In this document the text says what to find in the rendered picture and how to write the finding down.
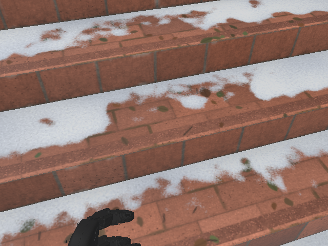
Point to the robot left hand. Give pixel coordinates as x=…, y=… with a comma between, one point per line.
x=87, y=231

